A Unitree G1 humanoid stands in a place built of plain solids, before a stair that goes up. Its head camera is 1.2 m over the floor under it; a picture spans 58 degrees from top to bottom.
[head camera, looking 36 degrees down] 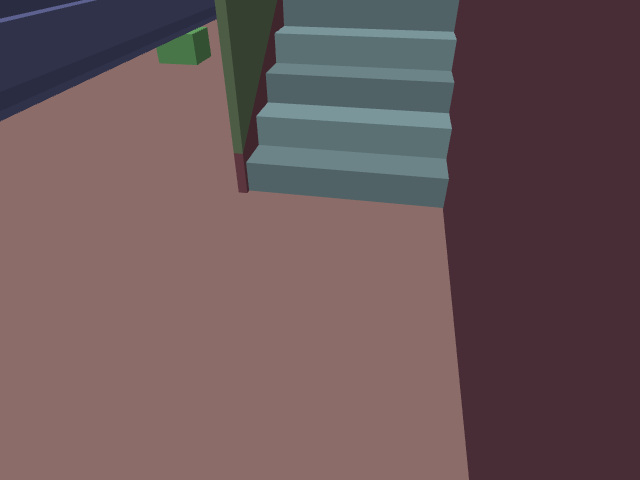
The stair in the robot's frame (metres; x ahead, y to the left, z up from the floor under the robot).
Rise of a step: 0.17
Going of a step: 0.24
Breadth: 1.06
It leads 10 degrees to the right of straight ahead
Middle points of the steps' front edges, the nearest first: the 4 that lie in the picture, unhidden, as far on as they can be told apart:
2.03 -0.12 0.17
2.26 -0.17 0.34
2.49 -0.21 0.51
2.73 -0.25 0.68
